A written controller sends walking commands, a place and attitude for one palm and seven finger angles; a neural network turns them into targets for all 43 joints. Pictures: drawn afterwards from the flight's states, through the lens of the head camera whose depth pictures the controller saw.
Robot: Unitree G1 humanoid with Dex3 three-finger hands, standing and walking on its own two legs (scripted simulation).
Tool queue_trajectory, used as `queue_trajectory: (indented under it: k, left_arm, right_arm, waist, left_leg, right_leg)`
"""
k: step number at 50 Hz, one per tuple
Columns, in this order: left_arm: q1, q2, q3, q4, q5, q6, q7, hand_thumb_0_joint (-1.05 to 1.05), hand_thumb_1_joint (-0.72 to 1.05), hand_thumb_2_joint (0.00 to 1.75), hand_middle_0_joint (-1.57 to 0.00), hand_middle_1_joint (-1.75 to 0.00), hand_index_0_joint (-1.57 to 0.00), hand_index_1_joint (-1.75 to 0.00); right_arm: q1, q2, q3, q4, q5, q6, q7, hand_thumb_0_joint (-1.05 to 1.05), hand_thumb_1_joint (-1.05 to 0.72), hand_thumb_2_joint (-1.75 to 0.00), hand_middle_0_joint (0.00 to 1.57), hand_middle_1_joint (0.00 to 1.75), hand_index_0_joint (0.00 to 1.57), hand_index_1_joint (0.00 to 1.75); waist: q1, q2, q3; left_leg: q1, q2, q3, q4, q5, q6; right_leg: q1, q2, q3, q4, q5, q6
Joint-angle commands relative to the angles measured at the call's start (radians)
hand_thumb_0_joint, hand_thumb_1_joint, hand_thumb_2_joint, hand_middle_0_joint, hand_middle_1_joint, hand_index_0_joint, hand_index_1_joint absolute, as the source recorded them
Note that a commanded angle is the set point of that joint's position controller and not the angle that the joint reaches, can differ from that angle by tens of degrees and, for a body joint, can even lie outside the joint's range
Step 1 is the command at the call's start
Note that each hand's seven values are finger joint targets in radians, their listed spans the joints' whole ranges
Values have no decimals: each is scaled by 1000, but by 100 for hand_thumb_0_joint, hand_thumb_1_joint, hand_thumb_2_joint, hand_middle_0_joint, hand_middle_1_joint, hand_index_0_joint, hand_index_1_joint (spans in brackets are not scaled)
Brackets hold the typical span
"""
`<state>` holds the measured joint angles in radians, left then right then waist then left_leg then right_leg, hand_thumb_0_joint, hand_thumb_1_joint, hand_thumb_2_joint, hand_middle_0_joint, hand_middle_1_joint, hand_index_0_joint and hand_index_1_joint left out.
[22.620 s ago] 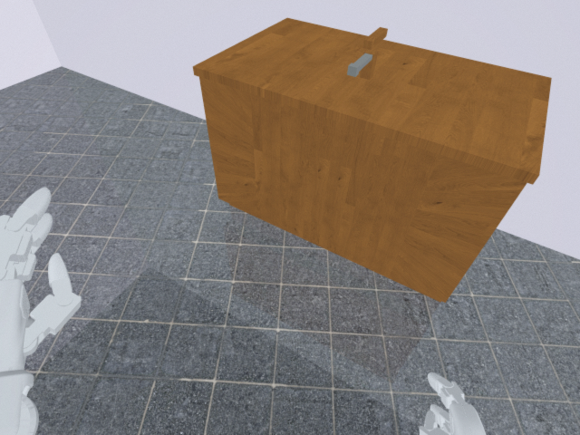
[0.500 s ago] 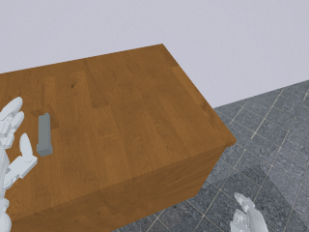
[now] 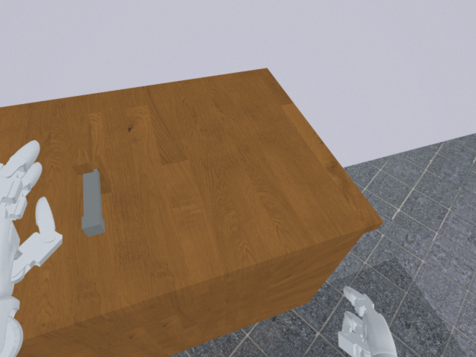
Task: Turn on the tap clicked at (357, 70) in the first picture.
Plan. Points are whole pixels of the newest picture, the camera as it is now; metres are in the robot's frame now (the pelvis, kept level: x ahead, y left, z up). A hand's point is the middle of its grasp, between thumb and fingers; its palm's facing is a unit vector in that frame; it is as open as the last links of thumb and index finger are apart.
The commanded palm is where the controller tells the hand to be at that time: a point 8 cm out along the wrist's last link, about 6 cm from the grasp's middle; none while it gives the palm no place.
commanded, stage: come to a stop and stand still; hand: left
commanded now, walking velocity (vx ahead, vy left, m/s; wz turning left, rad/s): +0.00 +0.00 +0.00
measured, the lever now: (93, 224) +0.30 +0.28 +0.02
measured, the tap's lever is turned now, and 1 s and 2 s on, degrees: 0 0 0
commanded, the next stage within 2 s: look again from close up in 0.12 s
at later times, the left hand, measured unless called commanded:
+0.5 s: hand (53, 243) +0.21 +0.25 +0.15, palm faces +0.29 -0.87 -0.40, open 7.4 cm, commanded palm +0.16 +0.30 +0.17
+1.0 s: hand (30, 242) +0.21 +0.27 +0.15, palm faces +0.37 -0.84 -0.40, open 7.4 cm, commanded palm +0.15 +0.30 +0.17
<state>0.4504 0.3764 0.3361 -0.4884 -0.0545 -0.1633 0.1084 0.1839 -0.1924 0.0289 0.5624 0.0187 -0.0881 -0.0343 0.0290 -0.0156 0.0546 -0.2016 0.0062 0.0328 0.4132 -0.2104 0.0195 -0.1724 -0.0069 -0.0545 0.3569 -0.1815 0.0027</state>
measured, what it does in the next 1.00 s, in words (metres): stands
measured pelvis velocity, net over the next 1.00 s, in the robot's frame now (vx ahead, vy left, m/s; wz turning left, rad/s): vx -0.01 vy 0.02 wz -0.02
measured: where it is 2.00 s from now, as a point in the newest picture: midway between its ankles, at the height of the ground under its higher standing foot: outside the picture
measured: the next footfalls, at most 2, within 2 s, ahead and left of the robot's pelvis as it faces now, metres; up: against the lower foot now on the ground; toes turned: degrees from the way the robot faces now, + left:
none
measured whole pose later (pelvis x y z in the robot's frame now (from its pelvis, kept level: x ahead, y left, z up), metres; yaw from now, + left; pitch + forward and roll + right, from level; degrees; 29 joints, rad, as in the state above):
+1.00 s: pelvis -0.01 +0.02 -0.01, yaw -1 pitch -1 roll -1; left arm 0.40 0.39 0.38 -0.40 -0.05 -0.27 0.08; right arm 0.22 -0.19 0.02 0.59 0.02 -0.18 -0.02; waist 0.04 -0.02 0.07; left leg -0.24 -0.02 0.06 0.47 -0.23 0.05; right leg -0.22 -0.03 -0.02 0.43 -0.20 0.03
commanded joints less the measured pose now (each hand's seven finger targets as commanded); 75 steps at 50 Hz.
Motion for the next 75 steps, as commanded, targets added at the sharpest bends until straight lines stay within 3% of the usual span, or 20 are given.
queue_trajectory:
  k: [1,10,11,12,13,14,21,24,30,31,32,33,34,35,40,42,49,53,64,75]
  left_arm:
    - [-67,158,111,-209,-5,-67,14,0,90,90,-20,-30,-20,-30]
    - [-55,151,111,-210,-4,-76,14,0,90,90,-20,-30,-20,-30]
    - [-1094,950,697,-434,166,-178,9,0,90,90,-20,-30,-20,-30]
    - [-504,314,286,154,60,-143,-34,0,90,90,-20,-30,-20,-30]
    - [-267,206,195,146,30,-138,-45,0,90,90,-20,-30,-20,-30]
    - [-158,57,70,52,-7,-141,-48,0,90,90,-20,-30,-20,-30]
    - [-59,184,157,-122,-13,-151,-4,0,90,90,-20,-30,-20,-30]
    - [-142,255,230,-161,-12,-168,5,0,90,90,-20,-30,-20,-30]
    - [-192,153,124,-157,-4,-181,-3,0,90,90,-20,-30,-20,-30]
    - [-1117,931,674,-395,170,-263,-7,0,90,90,-20,-30,-20,-30]
    - [-518,256,234,195,58,-208,-57,0,90,90,-20,-30,-20,-30]
    - [-309,106,95,131,28,-187,-67,0,90,90,-20,-30,-20,-30]
    - [-232,-36,-30,20,-3,-179,-65,0,90,90,-20,-30,-20,-30]
    - [-242,42,7,-91,9,-179,-51,0,90,90,-20,-30,-20,-30]
    - [-64,175,165,-118,-4,-161,-2,0,90,90,-20,-30,-20,-30]
    - [-101,209,211,-117,-13,-168,0,0,90,90,-20,-30,-20,-30]
    - [-196,159,142,-175,-9,-176,-1,0,90,90,-20,-30,-20,-30]
    - [-172,126,98,-132,4,-159,4,0,90,90,-20,-30,-20,-30]
    - [-71,180,170,-217,-5,-138,11,0,90,90,-20,-30,-20,-30]
    - [-112,127,100,-169,-2,-119,3,0,90,90,-20,-30,-20,-30]
  right_arm:
    - [-69,-127,-59,-150,-1,-57,-12,0,-90,-90,20,30,20,30]
    - [-67,-129,-56,-145,-2,-62,-11,0,-90,-90,20,30,20,30]
    - [55,-161,-66,-121,-65,-110,-6,0,-90,-90,20,30,20,30]
    - [-23,-44,-31,-56,-33,-111,-6,0,-90,-90,20,30,20,30]
    - [12,-131,-80,-125,-20,-136,-2,0,-90,-90,20,30,20,30]
    - [-25,-118,-79,-127,1,-139,24,0,-90,-90,20,30,20,30]
    - [-58,-135,-71,-149,5,-129,29,0,-90,-90,20,30,20,30]
    - [-81,-129,-64,-148,7,-127,3,0,-90,-90,20,30,20,30]
    - [-60,-125,-58,-129,-2,-154,-2,0,-90,-90,20,30,20,30]
    - [55,-158,-51,-84,-83,-178,7,0,-90,-90,20,30,20,30]
    - [-20,-47,-28,-23,-34,-167,8,0,-90,-90,20,30,20,30]
    - [7,-127,-78,-105,-13,-187,11,0,-90,-90,20,30,20,30]
    - [-27,-111,-77,-116,8,-190,31,0,-90,-90,20,30,20,30]
    - [-6,-141,-88,-117,-2,-183,43,0,-90,-90,20,30,20,30]
    - [-55,-127,-67,-143,2,-143,38,0,-90,-90,20,30,20,30]
    - [-58,-126,-69,-147,3,-139,19,0,-90,-90,20,30,20,30]
    - [-79,-117,-57,-130,3,-164,-4,0,-90,-90,20,30,20,30]
    - [-52,-131,-68,-112,-4,-164,2,0,-90,-90,20,30,20,30]
    - [-85,-127,-65,-141,-1,-113,-2,0,-90,-90,20,30,20,30]
    - [-74,-136,-60,-133,-6,-95,-9,0,-90,-90,20,30,20,30]
  waist:
    - [-13,78,-156]
    - [-14,98,-143]
    - [11,11,-38]
    - [-7,3,-227]
    - [32,103,-220]
    - [13,236,-266]
    - [12,-31,-132]
    - [5,23,-103]
    - [1,92,-125]
    - [21,-7,-33]
    - [-9,-29,-191]
    - [21,133,-182]
    - [5,310,-217]
    - [6,344,-207]
    - [20,-34,-144]
    - [10,-74,-119]
    - [2,108,-153]
    - [4,41,-147]
    - [1,82,-181]
    - [-5,76,-138]
  left_leg:
    - [8,102,-99,-85,144,-4]
    - [-13,100,-102,-98,119,-7]
    - [-147,113,-36,74,178,12]
    - [19,44,-54,7,194,7]
    - [63,48,-34,20,206,-16]
    - [119,56,-15,9,269,-14]
    - [-97,81,-78,-77,23,-6]
    - [-89,77,-83,-94,-78,2]
    - [-56,66,-78,-83,-68,3]
    - [-147,88,-35,60,33,12]
    - [8,29,-72,8,76,6]
    - [80,46,-38,-7,116,-10]
    - [132,73,-32,-33,205,-13]
    - [59,110,-77,-69,246,-12]
    - [-139,100,-93,-97,-13,0]
    - [-135,81,-92,-91,-106,-1]
    - [-2,59,-65,-64,4,-4]
    - [1,56,-60,-46,62,-8]
    - [17,61,-61,-49,209,-24]
    - [-13,62,-59,-89,97,-19]
  right_leg:
    - [92,-60,70,-16,170,-19]
    - [90,-55,59,-11,153,-18]
    - [-63,-81,106,-26,112,-18]
    - [-32,-105,109,14,135,-62]
    - [6,-80,202,-6,217,-61]
    - [50,-77,132,49,237,-54]
    - [77,-48,71,52,52,-6]
    - [31,-48,85,33,-9,-7]
    - [40,-47,84,16,23,-13]
    - [-93,-71,148,-19,60,-42]
    - [-80,-102,138,24,68,-79]
    - [-49,-73,206,15,95,-66]
    - [-23,-59,119,92,102,-51]
    - [15,-43,85,149,58,-38]
    - [95,-39,51,107,28,-6]
    - [59,-46,81,57,-12,-6]
    - [29,-54,100,24,74,-17]
    - [41,-54,110,2,124,-15]
    - [95,-45,70,20,221,-13]
    - [73,-34,60,-12,144,-4]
